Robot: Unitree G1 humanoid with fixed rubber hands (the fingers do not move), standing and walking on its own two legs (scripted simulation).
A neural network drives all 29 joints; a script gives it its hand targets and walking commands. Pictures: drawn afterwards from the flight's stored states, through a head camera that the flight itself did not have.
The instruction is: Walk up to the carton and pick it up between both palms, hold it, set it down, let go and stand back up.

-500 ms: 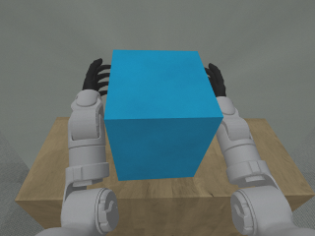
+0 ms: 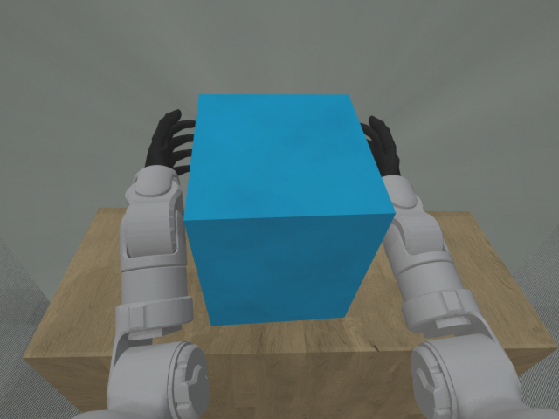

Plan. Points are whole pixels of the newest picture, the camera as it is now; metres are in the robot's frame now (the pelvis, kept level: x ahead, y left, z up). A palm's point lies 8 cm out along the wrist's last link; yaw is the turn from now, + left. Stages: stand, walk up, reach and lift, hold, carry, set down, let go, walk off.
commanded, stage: hold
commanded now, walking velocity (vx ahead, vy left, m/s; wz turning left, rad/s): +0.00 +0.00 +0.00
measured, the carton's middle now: (277, 214) +0.35 +0.00 +0.14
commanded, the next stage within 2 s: none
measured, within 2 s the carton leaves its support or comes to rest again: neither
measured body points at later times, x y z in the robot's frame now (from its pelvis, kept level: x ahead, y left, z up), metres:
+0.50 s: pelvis +0.00 +0.00 +0.00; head -0.04 +0.03 +0.45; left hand +0.38 +0.15 +0.21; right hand +0.38 -0.15 +0.20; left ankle +0.00 +0.11 -0.75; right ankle +0.03 -0.11 -0.75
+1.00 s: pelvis +0.00 +0.00 +0.00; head -0.04 +0.03 +0.45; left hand +0.39 +0.15 +0.21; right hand +0.38 -0.15 +0.20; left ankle +0.00 +0.11 -0.75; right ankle +0.03 -0.11 -0.75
